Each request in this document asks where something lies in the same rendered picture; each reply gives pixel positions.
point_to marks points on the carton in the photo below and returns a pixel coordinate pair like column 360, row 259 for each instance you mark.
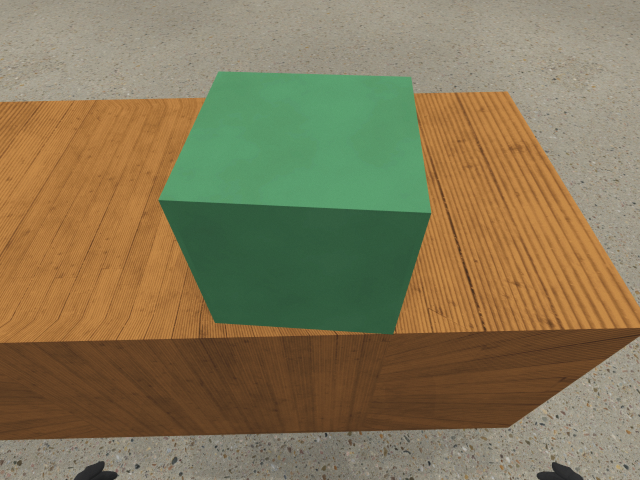
column 301, row 200

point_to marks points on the pedestal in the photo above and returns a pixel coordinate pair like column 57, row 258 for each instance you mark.
column 104, row 331

